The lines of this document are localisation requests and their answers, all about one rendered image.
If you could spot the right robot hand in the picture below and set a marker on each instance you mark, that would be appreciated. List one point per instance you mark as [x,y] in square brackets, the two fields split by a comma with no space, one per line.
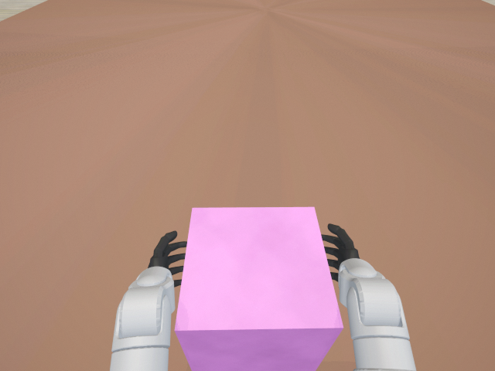
[344,243]

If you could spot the carton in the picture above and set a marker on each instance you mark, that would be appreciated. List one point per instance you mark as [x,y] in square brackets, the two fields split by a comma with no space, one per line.
[256,291]

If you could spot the left robot forearm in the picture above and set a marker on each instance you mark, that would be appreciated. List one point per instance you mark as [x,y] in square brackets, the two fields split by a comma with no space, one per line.
[143,323]

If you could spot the left robot hand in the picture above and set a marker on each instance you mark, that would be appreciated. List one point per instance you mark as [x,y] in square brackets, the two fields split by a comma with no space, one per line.
[160,257]

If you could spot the right robot forearm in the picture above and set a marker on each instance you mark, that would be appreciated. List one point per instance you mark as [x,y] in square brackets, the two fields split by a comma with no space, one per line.
[377,321]

